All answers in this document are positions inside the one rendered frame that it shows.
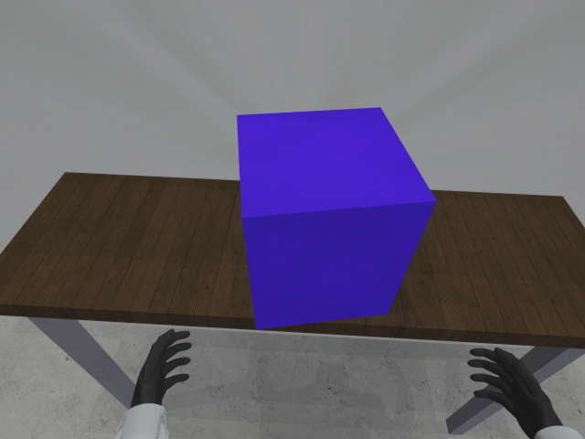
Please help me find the carton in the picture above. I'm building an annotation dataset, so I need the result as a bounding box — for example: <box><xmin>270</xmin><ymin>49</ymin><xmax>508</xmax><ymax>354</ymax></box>
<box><xmin>237</xmin><ymin>107</ymin><xmax>437</xmax><ymax>330</ymax></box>

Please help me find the left robot forearm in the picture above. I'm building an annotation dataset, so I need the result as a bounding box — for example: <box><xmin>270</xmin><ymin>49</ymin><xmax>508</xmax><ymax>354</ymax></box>
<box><xmin>112</xmin><ymin>403</ymin><xmax>169</xmax><ymax>439</ymax></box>

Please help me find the robot right hand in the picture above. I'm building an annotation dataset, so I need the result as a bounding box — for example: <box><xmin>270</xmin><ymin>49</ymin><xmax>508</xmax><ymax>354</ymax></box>
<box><xmin>467</xmin><ymin>348</ymin><xmax>563</xmax><ymax>439</ymax></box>

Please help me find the robot left hand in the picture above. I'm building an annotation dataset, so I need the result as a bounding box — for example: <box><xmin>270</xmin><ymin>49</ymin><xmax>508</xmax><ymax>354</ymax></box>
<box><xmin>131</xmin><ymin>328</ymin><xmax>192</xmax><ymax>408</ymax></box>

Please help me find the table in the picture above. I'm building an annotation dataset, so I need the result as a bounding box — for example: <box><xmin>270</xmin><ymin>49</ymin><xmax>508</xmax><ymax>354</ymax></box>
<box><xmin>0</xmin><ymin>172</ymin><xmax>585</xmax><ymax>435</ymax></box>

